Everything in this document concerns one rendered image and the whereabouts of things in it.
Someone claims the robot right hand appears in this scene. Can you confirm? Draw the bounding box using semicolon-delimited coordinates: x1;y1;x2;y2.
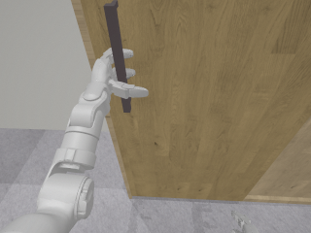
230;211;259;233

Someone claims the wardrobe door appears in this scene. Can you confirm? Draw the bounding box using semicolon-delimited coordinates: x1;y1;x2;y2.
248;116;311;198
80;0;311;202

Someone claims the handle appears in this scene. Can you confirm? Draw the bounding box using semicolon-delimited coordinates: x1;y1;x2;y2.
103;0;131;113

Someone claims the robot left hand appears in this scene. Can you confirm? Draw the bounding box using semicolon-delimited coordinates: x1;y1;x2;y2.
90;48;149;99

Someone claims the left robot upper arm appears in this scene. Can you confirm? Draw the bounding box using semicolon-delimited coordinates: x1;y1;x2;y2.
0;172;94;233

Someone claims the left robot forearm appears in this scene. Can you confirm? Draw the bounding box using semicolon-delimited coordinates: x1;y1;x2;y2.
36;82;111;210

